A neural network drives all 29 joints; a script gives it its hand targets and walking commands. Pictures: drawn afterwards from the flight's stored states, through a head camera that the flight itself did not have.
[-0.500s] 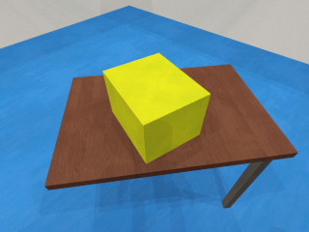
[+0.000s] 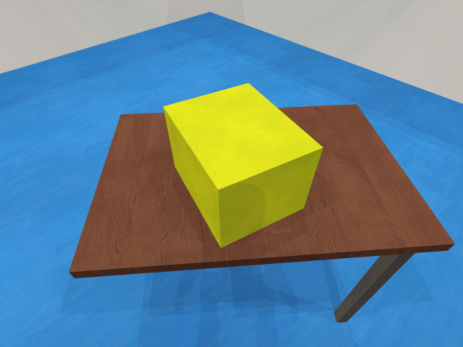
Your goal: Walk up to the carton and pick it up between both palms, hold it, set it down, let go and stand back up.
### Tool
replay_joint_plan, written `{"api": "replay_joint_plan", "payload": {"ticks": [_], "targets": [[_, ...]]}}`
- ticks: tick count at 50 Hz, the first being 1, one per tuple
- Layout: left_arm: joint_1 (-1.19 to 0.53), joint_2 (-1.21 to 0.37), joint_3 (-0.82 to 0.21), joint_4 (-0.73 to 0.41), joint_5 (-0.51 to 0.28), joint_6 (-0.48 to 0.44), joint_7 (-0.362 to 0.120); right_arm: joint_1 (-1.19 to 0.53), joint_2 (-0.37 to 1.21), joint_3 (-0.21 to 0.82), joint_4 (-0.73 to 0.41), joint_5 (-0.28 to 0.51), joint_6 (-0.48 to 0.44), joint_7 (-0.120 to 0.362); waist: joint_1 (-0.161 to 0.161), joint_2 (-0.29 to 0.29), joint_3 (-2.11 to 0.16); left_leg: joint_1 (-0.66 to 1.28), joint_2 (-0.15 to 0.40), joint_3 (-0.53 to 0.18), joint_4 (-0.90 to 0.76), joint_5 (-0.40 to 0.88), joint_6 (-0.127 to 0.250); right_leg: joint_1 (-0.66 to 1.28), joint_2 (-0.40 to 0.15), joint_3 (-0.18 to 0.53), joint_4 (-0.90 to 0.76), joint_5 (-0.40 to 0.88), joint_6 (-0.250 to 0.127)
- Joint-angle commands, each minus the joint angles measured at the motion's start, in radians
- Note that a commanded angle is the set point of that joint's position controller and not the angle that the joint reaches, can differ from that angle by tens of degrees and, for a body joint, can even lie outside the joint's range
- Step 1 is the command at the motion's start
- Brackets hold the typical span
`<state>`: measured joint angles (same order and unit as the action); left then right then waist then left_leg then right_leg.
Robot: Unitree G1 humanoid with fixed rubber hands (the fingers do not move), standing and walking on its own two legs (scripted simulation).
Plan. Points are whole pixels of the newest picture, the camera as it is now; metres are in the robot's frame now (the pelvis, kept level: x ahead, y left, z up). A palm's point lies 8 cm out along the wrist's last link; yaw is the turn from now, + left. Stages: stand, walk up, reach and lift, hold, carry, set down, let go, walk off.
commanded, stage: walk up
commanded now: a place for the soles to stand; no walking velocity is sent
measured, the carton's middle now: (235, 159) +0.54 +0.03 +0.01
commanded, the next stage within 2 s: none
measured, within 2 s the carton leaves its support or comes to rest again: neither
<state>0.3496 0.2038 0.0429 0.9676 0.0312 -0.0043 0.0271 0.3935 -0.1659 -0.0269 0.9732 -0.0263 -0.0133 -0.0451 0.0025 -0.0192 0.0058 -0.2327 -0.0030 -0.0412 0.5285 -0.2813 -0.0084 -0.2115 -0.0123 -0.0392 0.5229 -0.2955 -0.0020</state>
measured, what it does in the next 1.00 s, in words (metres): stands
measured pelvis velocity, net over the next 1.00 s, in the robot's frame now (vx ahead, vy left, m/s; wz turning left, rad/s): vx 0.02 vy -0.04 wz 0.18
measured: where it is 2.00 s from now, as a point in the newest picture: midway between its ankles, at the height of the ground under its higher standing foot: outside the picture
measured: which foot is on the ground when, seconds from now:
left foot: down 0.00-1.00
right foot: down 0.00-1.00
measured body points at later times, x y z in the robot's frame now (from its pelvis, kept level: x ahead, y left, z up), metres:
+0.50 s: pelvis +0.02 -0.02 -0.01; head +0.04 -0.01 +0.44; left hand +0.09 +0.25 -0.14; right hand +0.12 -0.28 -0.13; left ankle +0.00 +0.12 -0.73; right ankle -0.01 -0.12 -0.74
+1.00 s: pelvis +0.02 -0.04 -0.01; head +0.02 -0.04 +0.44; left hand +0.05 +0.23 -0.12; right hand +0.17 -0.27 -0.12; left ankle +0.04 +0.10 -0.73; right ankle +0.03 -0.15 -0.74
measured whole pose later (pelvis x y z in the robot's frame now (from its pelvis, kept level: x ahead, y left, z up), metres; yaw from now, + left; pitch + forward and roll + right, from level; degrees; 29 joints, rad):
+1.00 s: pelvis +0.02 -0.04 -0.01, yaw +10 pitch -4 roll +0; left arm 0.36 0.27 -0.01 0.69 0.00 0.02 -0.01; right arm 0.28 -0.25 0.00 0.68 -0.01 0.02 0.00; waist 0.01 0.01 0.05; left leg -0.27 0.01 -0.05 0.57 -0.24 -0.02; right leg -0.18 -0.03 -0.08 0.58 -0.34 0.00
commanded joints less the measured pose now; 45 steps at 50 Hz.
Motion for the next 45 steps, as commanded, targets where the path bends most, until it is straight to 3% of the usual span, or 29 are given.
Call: {"api": "replay_joint_plan", "payload": {"ticks": [1,4,7,10,13,15,17,19,20,22,23,24,25,26,27,28,29,30,31,32,33,34,35,36,38,40,42,44,45], "targets": [[0.038,0.121,0.023,-0.080,-0.003,-0.018,0.003,0.029,-0.100,-0.018,-0.100,-0.004,-0.020,-0.001,0.007,0.014,0.122,-0.107,0.049,-0.086,-0.072,-0.014,0.051,-0.024,-0.099,0.112,-0.148,-0.021,-0.050],[0.019,0.166,0.027,-0.106,-0.005,-0.015,-0.001,0.060,-0.076,-0.010,-0.117,-0.008,-0.023,-0.005,0.002,-0.085,0.073,-0.083,0.014,-0.020,0.037,0.041,0.022,0.006,-0.163,0.153,-0.191,0.025,-0.100],[-0.004,0.174,0.026,-0.147,-0.003,-0.002,-0.004,0.071,-0.102,-0.012,-0.144,-0.008,-0.027,-0.014,0.002,-0.050,0.049,-0.067,0.023,-0.025,0.043,0.121,0.020,0.037,-0.160,0.095,-0.132,0.168,-0.107],[0.006,0.175,0.020,-0.179,-0.008,0.006,-0.009,0.059,-0.148,-0.019,-0.179,-0.006,-0.028,-0.017,0.007,-0.015,0.027,-0.047,0.038,-0.059,0.055,0.272,0.033,0.058,-0.117,0.018,-0.049,0.296,-0.079],[-0.005,0.182,0.017,-0.220,-0.005,0.014,-0.010,0.064,-0.189,-0.027,-0.208,-0.004,-0.023,-0.016,0.002,0.059,0.008,-0.023,0.068,-0.110,0.041,0.387,0.053,0.045,-0.088,-0.027,0.028,0.281,-0.056],[-0.006,0.171,0.015,-0.249,-0.002,0.018,-0.009,0.067,-0.214,-0.036,-0.228,0.000,-0.018,-0.017,-0.007,0.113,0.001,-0.006,0.127,-0.220,-0.002,0.402,0.099,0.007,-0.067,-0.029,0.085,0.207,-0.027],[-0.026,0.154,0.004,-0.268,0.003,0.020,-0.011,0.053,-0.226,-0.035,-0.250,0.004,-0.013,-0.018,-0.006,0.129,0.007,-0.012,0.155,-0.294,-0.032,0.361,0.134,-0.011,-0.051,-0.011,0.089,0.139,-0.016],[-0.013,0.167,0.005,-0.279,0.002,0.016,-0.011,0.013,-0.225,-0.037,-0.281,0.007,-0.009,-0.017,0.007,0.125,0.001,-0.058,0.136,-0.269,-0.011,0.367,0.127,0.045,-0.065,0.008,0.061,0.170,-0.017],[-0.006,0.181,0.006,-0.289,0.001,0.012,-0.011,-0.003,-0.223,-0.036,-0.294,0.009,-0.007,-0.013,0.016,0.101,-0.002,-0.104,0.108,-0.224,0.018,0.364,0.103,0.097,-0.078,0.007,0.043,0.219,-0.027],[0.044,0.233,0.017,-0.283,-0.001,0.009,-0.010,-0.037,-0.196,-0.030,-0.325,0.013,-0.005,-0.010,0.039,-0.029,-0.024,-0.184,0.015,-0.093,0.174,0.254,0.040,0.192,-0.152,0.063,-0.029,0.309,-0.083],[0.061,0.251,0.023,-0.283,-0.001,0.011,-0.008,-0.032,-0.178,-0.025,-0.328,0.009,-0.002,-0.013,0.053,-0.078,-0.015,-0.234,-0.030,-0.011,0.282,0.118,0.010,0.226,-0.231,0.112,-0.060,0.402,-0.148],[0.061,0.252,0.021,-0.281,0.004,0.011,-0.006,-0.033,-0.159,-0.023,-0.335,0.002,0.004,-0.016,0.046,-0.124,0.017,-0.264,-0.025,0.030,0.308,-0.126,0.002,0.213,-0.301,0.151,-0.075,0.513,-0.203],[0.052,0.253,0.018,-0.286,0.010,0.015,-0.008,-0.041,-0.158,-0.021,-0.347,-0.007,0.005,-0.017,0.051,-0.123,0.053,-0.296,-0.018,0.038,0.315,-0.288,-0.002,0.196,-0.342,0.170,-0.078,0.560,-0.241],[0.044,0.248,0.016,-0.290,0.017,0.016,-0.011,-0.056,-0.156,-0.020,-0.352,-0.008,0.004,-0.015,0.055,-0.123,0.073,-0.291,0.006,0.032,0.312,-0.324,-0.001,0.164,-0.349,0.162,-0.090,0.537,-0.251],[0.011,0.245,0.017,-0.296,0.018,0.020,-0.014,-0.056,-0.152,-0.018,-0.354,-0.003,-0.001,-0.012,0.040,-0.118,0.101,-0.249,0.016,0.037,0.246,-0.309,0.001,0.123,-0.323,0.110,-0.081,0.510,-0.239],[-0.027,0.240,0.011,-0.311,0.012,0.024,-0.018,-0.033,-0.149,-0.017,-0.349,-0.003,-0.009,-0.005,0.014,-0.095,0.114,-0.156,0.016,0.046,0.137,-0.206,0.008,0.064,-0.271,0.039,-0.045,0.478,-0.197],[-0.054,0.238,0.006,-0.320,0.011,0.029,-0.023,0.013,-0.138,-0.016,-0.338,-0.001,-0.018,0.003,-0.014,-0.095,0.095,-0.031,0.012,0.040,0.009,0.025,0.014,-0.009,-0.219,-0.012,-0.011,0.357,-0.143],[-0.060,0.206,-0.005,-0.317,0.002,0.028,-0.027,0.046,-0.170,-0.028,-0.332,0.000,-0.028,0.006,-0.039,-0.027,0.072,0.101,0.047,-0.033,-0.034,0.250,0.032,-0.090,-0.158,-0.051,0.078,0.247,-0.085],[-0.044,0.160,-0.022,-0.342,-0.007,0.022,-0.027,0.029,-0.234,-0.043,-0.336,0.003,-0.029,0.007,-0.037,0.093,0.013,0.173,0.155,-0.202,-0.059,0.463,0.079,-0.153,-0.084,-0.091,0.189,0.141,-0.022],[-0.016,0.138,-0.029,-0.346,-0.010,0.030,-0.026,0.007,-0.278,-0.047,-0.355,0.003,-0.026,0.003,-0.022,0.152,-0.025,0.130,0.254,-0.369,-0.109,0.429,0.178,-0.143,-0.032,-0.044,0.252,-0.079,0.010],[-0.027,0.168,-0.014,-0.348,-0.010,0.046,-0.022,-0.012,-0.289,-0.052,-0.353,0.016,-0.016,-0.001,-0.033,0.153,0.023,0.000,0.302,-0.413,-0.152,0.281,0.250,-0.105,-0.029,-0.012,0.281,-0.305,0.011],[-0.013,0.172,-0.010,-0.346,-0.013,0.056,-0.019,-0.018,-0.300,-0.054,-0.352,0.012,-0.007,-0.001,-0.029,0.169,0.068,-0.082,0.315,-0.412,-0.175,0.166,0.275,-0.086,-0.044,0.014,0.318,-0.342,0.003],[-0.006,0.180,-0.010,-0.344,-0.013,0.051,-0.015,-0.044,-0.277,-0.047,-0.358,0.009,-0.002,0.000,-0.021,0.183,0.090,-0.083,0.293,-0.368,-0.191,0.102,0.261,-0.112,-0.055,0.029,0.315,-0.338,0.006],[0.008,0.174,-0.012,-0.339,-0.011,0.042,-0.015,-0.068,-0.263,-0.039,-0.367,0.002,0.000,0.000,-0.012,0.186,0.096,-0.044,0.257,-0.309,-0.174,0.127,0.237,-0.131,-0.057,0.029,0.263,-0.305,0.006],[0.048,0.170,-0.016,-0.323,-0.014,0.020,-0.018,-0.101,-0.243,-0.035,-0.386,0.002,0.000,0.004,0.002,0.157,0.031,-0.009,0.191,-0.204,-0.093,0.273,0.187,-0.069,-0.041,0.005,0.119,-0.159,0.006],[0.085,0.168,-0.013,-0.321,-0.015,0.003,-0.021,-0.144,-0.243,-0.029,-0.398,0.012,0.003,0.016,0.024,0.139,-0.042,-0.037,0.138,-0.132,-0.031,0.275,0.125,0.063,-0.026,-0.015,-0.029,0.042,0.007],[0.054,0.208,-0.008,-0.339,-0.008,-0.010,-0.023,-0.124,-0.209,-0.013,-0.399,0.026,0.004,0.029,0.007,0.025,-0.072,-0.058,0.072,-0.064,0.030,0.194,0.054,0.106,-0.095,0.058,-0.055,0.184,-0.022],[-0.028,0.243,-0.001,-0.370,-0.021,-0.004,-0.027,-0.090,-0.185,-0.003,-0.389,0.027,0.014,0.036,-0.027,-0.038,-0.007,0.044,0.024,-0.037,0.005,-0.007,0.021,-0.110,-0.160,0.139,-0.133,-0.060,-0.064],[-0.049,0.228,-0.003,-0.373,-0.025,0.001,-0.030,-0.092,-0.185,-0.002,-0.378,0.020,0.017,0.037,-0.027,-0.053,0.050,0.064,0.033,-0.043,-0.009,-0.005,0.022,-0.178,-0.152,0.125,-0.155,-0.138,-0.057]]}}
